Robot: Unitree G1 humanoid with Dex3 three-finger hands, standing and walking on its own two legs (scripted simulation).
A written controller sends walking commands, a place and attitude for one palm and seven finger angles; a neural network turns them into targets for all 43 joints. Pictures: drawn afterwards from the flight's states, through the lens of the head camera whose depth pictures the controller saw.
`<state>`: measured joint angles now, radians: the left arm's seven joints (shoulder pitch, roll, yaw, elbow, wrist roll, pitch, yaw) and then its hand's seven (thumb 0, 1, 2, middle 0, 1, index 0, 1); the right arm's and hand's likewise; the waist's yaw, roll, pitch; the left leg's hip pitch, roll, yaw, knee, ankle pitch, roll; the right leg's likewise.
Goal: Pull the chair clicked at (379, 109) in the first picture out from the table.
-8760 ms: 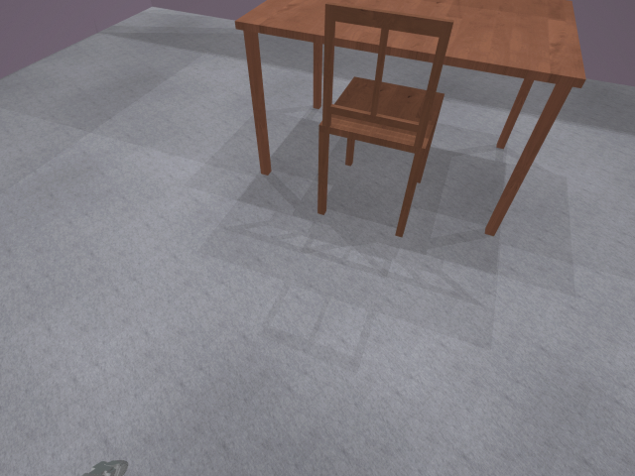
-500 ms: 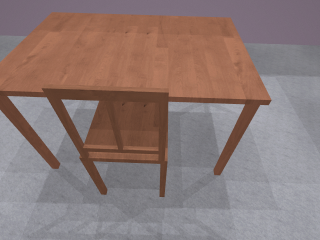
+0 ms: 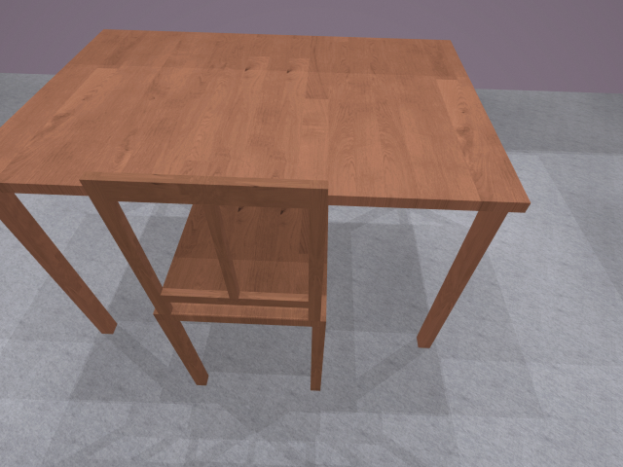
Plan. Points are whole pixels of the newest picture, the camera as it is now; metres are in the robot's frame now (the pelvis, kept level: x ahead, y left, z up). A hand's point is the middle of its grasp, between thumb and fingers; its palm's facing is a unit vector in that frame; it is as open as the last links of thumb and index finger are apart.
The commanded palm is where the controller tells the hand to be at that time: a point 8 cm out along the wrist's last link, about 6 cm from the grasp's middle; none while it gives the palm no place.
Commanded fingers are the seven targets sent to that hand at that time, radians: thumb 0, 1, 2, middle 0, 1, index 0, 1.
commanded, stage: look again from close up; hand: left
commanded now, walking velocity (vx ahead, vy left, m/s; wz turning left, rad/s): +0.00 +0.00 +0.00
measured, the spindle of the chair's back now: (224, 254) +0.48 +0.20 -0.08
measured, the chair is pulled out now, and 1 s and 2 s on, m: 0.00 0.00 0.00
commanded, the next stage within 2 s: raise the hand toward the chair's back in 0.10 s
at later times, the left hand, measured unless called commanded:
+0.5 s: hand (203, 414) +0.19 +0.15 -0.02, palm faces +0.01 -1.00 +0.00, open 8.2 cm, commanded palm +0.11 +0.22 -0.07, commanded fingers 0.00 0.53 0.74 -0.16 -0.24 -0.16 -0.24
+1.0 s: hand (183, 449) +0.15 +0.17 -0.06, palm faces -0.01 -1.00 -0.04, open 12.5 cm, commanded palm +0.12 +0.23 -0.05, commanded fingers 0.00 -0.06 0.49 -0.10 -0.15 -0.10 -0.15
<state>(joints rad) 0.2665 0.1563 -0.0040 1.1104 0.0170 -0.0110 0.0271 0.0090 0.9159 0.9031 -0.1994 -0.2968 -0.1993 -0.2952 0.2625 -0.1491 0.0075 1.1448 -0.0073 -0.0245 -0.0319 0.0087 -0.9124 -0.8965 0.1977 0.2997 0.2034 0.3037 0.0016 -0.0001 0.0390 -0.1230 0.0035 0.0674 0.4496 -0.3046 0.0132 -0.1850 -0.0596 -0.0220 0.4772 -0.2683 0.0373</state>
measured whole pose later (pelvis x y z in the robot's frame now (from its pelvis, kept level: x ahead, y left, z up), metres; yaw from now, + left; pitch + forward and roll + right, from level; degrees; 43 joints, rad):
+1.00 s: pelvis -0.06 -0.02 -0.10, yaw +2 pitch +15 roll -2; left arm 0.36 0.23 0.20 0.00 -0.28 -0.33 -0.33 0.01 0.17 0.59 -0.13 -0.18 -0.13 -0.18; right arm 0.24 -0.17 0.01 0.57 0.03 -0.20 -0.06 0.02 -0.90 -0.90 0.20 0.30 0.21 0.30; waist -0.01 0.04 -0.13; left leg -0.95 0.05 -0.03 1.23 -0.55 -0.02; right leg -0.95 -0.04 -0.09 1.18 -0.49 -0.01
